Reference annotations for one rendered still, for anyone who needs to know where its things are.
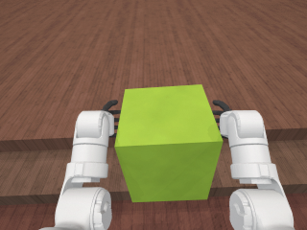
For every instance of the right robot hand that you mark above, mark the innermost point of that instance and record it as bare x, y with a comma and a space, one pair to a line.
225, 108

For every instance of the robot right upper arm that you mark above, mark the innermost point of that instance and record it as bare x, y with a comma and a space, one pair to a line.
259, 209

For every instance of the left robot hand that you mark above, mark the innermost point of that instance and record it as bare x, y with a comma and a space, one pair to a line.
106, 108

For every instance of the robot left upper arm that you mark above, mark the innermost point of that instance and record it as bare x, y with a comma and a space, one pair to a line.
83, 208

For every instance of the robot left forearm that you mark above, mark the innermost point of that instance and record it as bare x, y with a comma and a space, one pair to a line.
88, 160

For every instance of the carton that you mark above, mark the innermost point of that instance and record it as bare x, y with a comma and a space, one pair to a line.
168, 143

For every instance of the robot right forearm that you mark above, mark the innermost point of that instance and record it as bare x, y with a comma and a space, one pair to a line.
251, 160

